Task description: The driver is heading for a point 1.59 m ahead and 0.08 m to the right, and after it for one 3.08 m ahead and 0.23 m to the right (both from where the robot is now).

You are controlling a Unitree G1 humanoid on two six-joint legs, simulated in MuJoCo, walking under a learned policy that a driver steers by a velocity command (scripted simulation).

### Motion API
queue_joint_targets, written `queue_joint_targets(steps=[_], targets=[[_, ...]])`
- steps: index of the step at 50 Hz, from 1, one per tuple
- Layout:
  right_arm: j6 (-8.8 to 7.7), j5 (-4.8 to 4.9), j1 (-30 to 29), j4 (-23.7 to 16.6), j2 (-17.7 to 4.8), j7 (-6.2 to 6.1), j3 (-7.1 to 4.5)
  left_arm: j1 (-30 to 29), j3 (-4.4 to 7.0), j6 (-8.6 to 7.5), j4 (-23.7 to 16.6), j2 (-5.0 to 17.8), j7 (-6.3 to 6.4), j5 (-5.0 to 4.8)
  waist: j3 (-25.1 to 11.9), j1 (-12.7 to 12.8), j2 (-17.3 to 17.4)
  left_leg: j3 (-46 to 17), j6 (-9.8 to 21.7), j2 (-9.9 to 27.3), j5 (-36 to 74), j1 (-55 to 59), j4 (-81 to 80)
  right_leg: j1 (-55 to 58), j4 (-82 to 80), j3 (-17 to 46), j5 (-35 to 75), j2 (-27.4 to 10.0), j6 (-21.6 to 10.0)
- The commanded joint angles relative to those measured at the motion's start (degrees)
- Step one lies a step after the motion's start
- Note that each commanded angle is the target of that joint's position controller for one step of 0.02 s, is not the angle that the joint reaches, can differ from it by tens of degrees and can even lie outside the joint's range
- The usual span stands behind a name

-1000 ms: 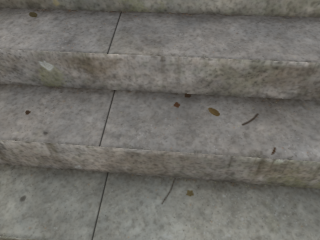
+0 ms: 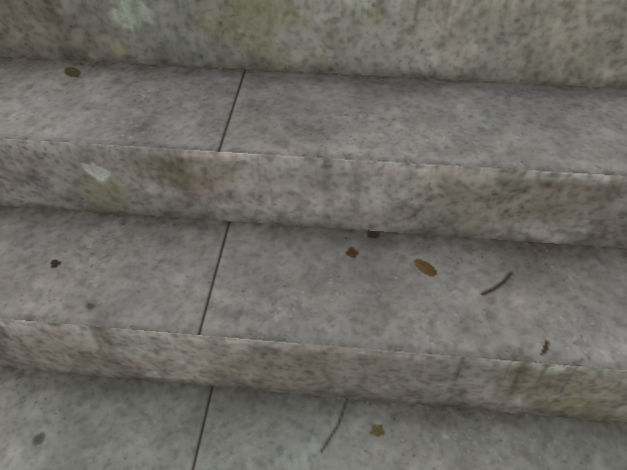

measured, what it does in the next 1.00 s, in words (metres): walks ahead: right foot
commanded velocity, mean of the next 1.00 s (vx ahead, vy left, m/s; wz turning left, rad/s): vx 0.32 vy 0.00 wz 0.00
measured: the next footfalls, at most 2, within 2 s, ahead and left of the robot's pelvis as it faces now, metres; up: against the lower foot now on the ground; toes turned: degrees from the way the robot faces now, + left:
right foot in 0.76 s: +0.18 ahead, -0.09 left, +0.00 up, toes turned -3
left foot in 1.22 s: +0.45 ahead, +0.11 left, +0.18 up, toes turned +8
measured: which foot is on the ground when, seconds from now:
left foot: down 0.00-0.76, up 0.78-1.00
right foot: down 0.00-0.48, up 0.50-0.74, down 0.76-1.00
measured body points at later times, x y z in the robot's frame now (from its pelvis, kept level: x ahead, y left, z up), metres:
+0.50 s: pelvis +0.05 +0.01 -0.01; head +0.05 +0.02 +0.44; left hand +0.04 +0.24 -0.17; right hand +0.05 -0.21 -0.16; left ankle -0.01 +0.11 -0.75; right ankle +0.00 -0.09 -0.74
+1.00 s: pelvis +0.17 -0.02 -0.01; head +0.17 -0.02 +0.44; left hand +0.05 +0.19 -0.15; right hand +0.33 -0.21 -0.13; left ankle +0.18 +0.09 -0.43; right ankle +0.14 -0.09 -0.75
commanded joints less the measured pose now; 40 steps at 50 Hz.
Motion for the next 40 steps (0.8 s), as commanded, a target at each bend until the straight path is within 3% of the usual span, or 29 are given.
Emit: queue_joint_targets(steps=[1, 6, 7, 11, 14, 17, 19, 21, 23, 24, 25, 26, 27, 28, 29, 31, 32, 33, 35, 36, 37, 38, 39, 40], targets=[[-0.19, 0.0, 3.5, -0.5, -4.3, -0.13, -0.58, 3.7, 0.63, -0.26, -0.5, 4.3, 0.14, -0.01, 3.0, 0.0, 0.0, -5.5, 1.5, 5.9, 5.4, -2.7, -3.6, -0.6, -4.2, 7.3, 4.3, -7.2, -0.4], [-0.16, -0.01, 3.7, -0.5, -4.2, -0.15, -0.59, 3.9, 0.65, -0.28, -0.5, 4.2, 0.16, -0.01, 3.0, -0.1, -0.1, -5.4, 1.4, 5.8, 5.4, -2.7, -3.6, -0.5, -4.3, 7.3, 4.5, -7.2, -0.5], [-0.13, -0.06, 3.8, -0.4, -3.8, -0.15, -0.43, 4.0, 0.48, -0.29, -0.5, 3.8, 0.14, 0.05, 1.9, 0.0, -0.1, -5.4, 1.4, 5.6, 3.2, -2.1, -4.3, -0.1, -5.1, 7.3, 1.6, -7.0, -0.5], [-0.09, -0.53, 2.7, -1.4, -4.3, -0.11, -0.68, 2.7, 0.94, -0.05, -1.3, 5.1, 0.17, 0.27, 3.9, 0.1, -1.3, -4.1, 1.6, 3.6, -2.6, -3.3, -3.8, -1.8, -7.4, 8.2, -8.5, -6.2, -1.1], [-0.53, -0.7, 3.1, -2.2, -3.6, 0.14, -0.8, 3.2, 1.66, -0.04, -1.6, 6.0, 0.01, 0.16, 4.9, 0.3, -2.6, -2.1, 2.3, 1.6, -7.7, -5.8, -0.1, -2.1, -7.5, 9.6, -15.8, -6.4, -3.0], [-1.06, -1.39, 2.6, -3.4, -2.9, 0.7, -0.83, 3.2, 2.4, -0.13, -2.9, 7.1, -0.4, 0.42, 7.0, 0.6, -3.4, -0.6, 3.3, 0.5, -11.1, -10.7, 4.5, -2.2, -7.9, 13.5, -22.0, -9.1, -6.0], [-1.74, -1.6, 2.9, -4.2, -2.5, 1.08, -0.83, 3.9, 2.8, -0.46, -3.2, 7.6, -0.61, 0.41, 7.5, 0.5, -3.6, -0.1, 4.1, 0.6, -11.0, -12.1, 6.3, -1.5, -7.4, 15.5, -21.2, -11.1, -7.6], [-2.49, -1.61, 5.1, -4.2, -2.1, 1.21, -0.82, 1.8, 2.77, -0.88, -4.4, 7.1, -0.79, 0.42, 6.9, -0.9, -2.1, -0.7, 5.2, 1.0, -8.1, -9.5, 5.4, -2.2, -2.7, 13.0, -8.7, -10.3, -7.7], [-3.33, -0.9, 6.9, -4.4, -4.7, 0.92, -1.63, -0.9, 2.51, -1.6, -6.0, 5.5, -1.01, -0.02, 4.7, -1.6, 3.4, -6.2, 6.7, 3.9, 2.8, -2.2, 1.8, -5.2, 6.7, 5.5, 5.6, -5.2, -5.6], [-3.53, -0.49, 8.8, -4.1, -7.0, 0.64, -2.48, -1.6, 2.29, -2.09, -6.9, 4.8, -1.07, 0.11, 2.9, -1.9, 8.4, -11.4, 8.1, 7.3, 12.3, 3.8, -0.1, -9.7, 13.6, 1.6, 5.4, -2.4, -3.9], [-3.38, -0.44, 12.4, -3.3, -8.7, 0.42, -3.18, -1.7, 2.12, -2.36, -7.4, 4.5, -1.14, 0.55, 1.3, -3.0, 12.2, -17.9, 10.9, 12.5, 21.2, 11.1, -2.0, -16.9, 20.2, -0.8, -3.3, -0.5, -2.6], [-3.12, -1.05, 14.6, -2.8, -8.9, 0.4, -3.37, -2.9, 2.29, -2.26, -8.2, 5.0, -1.15, 0.7, 2.0, -3.9, 12.5, -22.4, 14.1, 17.7, 29.2, 14.8, -3.1, -24.0, 25.6, -2.1, -15.7, 0.4, -2.0], [-3.13, -1.8, 16.6, -2.6, -9.0, 0.41, -3.49, -5.2, 2.55, -2.0, -9.0, 5.2, -1.25, 0.89, 3.3, -4.8, 9.1, -23.8, 16.7, 20.4, 32.2, 16.6, -3.8, -29.1, 32.4, -1.2, -23.5, -0.3, -1.7], [-3.09, -2.2, 16.8, -2.6, -9.1, 0.27, -3.64, -6.6, 2.56, -1.76, -9.6, 4.3, -1.57, 1.19, 3.7, -4.3, 5.7, -22.8, 17.3, 20.7, 30.1, 16.4, -4.1, -31.6, 37.8, 0.2, -23.8, -1.9, -1.6], [-2.95, -2.18, 14.8, -3.1, -8.8, 0.15, -3.66, -6.9, 2.57, -1.7, -10.0, 3.7, -2.04, 1.27, 4.1, -2.7, 4.1, -20.5, 16.0, 19.4, 24.8, 13.9, -5.0, -31.6, 39.5, 1.2, -21.2, -3.4, -1.6], [-2.96, -1.58, 8.0, -5.5, -8.3, 0.29, -3.58, -7.1, 2.59, -1.85, -10.6, 3.6, -2.91, 1.15, 4.6, 0.4, 4.7, -14.1, 12.4, 15.0, 20.5, 6.3, -7.2, -26.0, 35.4, 0.6, -14.3, -3.7, -1.5], [-3.13, -1.17, 4.9, -6.7, -8.0, 0.43, -3.42, -6.9, 2.55, -1.82, -10.7, 3.4, -3.07, 1.15, 4.4, 1.6, 4.9, -10.5, 10.9, 12.8, 22.9, 2.2, -7.3, -20.9, 30.8, -0.2, -11.8, -2.9, -1.4], [-3.0, -0.84, 3.6, -6.8, -7.7, 0.45, -3.43, -1.2, 2.33, -1.32, -9.4, 2.0, -2.56, 1.36, 1.6, 4.2, 8.3, -6.2, 10.6, 10.7, 29.6, -3.2, -4.6, -10.3, 29.6, -2.7, -12.2, -0.7, -2.0], [-3.64, -0.62, 3.2, -7.2, -9.0, 0.23, -3.65, 3.9, 3.33, -0.87, -8.2, 3.6, -0.97, 0.51, -0.9, 7.3, 6.7, -4.1, 11.0, 9.9, 49.1, -4.7, 5.9, -1.3, 19.5, -4.0, -4.9, 1.4, -2.4], [-3.71, 0.34, 1.2, -7.7, -9.7, 0.39, -3.91, 9.4, 3.47, -1.13, -6.4, 3.3, -0.33, 0.33, -2.9, 10.4, 5.0, -2.4, 10.5, 8.3, 51.3, -5.3, 14.5, 4.5, 10.4, -5.7, 3.5, 2.4, -2.7], [-3.91, 1.4, -2.7, -9.1, -8.6, 0.85, -3.83, 17.6, 4.24, -1.32, -3.8, 5.0, 0.48, 0.74, -5.0, 14.7, 2.3, -2.0, 9.0, 5.0, 44.5, -10.0, 27.1, 12.5, 2.5, -4.1, 8.9, 1.4, -3.3], [-4.46, 1.21, -6.7, -12.0, -4.8, 1.62, -3.0, 22.9, 4.65, -1.65, -1.8, 8.3, 0.59, 1.49, -5.2, 14.9, -7.4, -0.5, 6.1, -1.1, 6.2, -23.8, 47.9, 19.8, -4.4, 11.6, 11.3, -10.7, -5.2], [-4.21, -0.76, 2.4, -10.9, 0.3, 1.64, -2.17, 18.0, 4.56, -1.55, -2.1, 10.8, -0.31, 0.98, -2.9, 4.7, -8.3, -6.8, 5.8, -3.8, -10.3, -28.5, 61.8, 12.7, -2.7, 25.3, 29.0, -19.4, -5.4], [-3.0, -0.48, 10.3, -10.6, -0.1, 1.8, -2.32, 11.1, 5.4, -0.61, -4.4, 14.7, -0.49, 0.54, -4.2, 0.6, -14.6, -4.4, 5.4, -1.6, -11.0, -31.1, 67.7, 5.5, -11.1, 35.2, -7.9, -26.4, -14.0]])
Keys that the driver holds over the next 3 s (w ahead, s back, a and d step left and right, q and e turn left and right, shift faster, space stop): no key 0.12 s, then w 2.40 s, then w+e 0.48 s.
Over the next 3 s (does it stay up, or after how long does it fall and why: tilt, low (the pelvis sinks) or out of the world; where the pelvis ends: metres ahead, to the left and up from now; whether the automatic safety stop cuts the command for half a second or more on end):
stays up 1.25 0.02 0.70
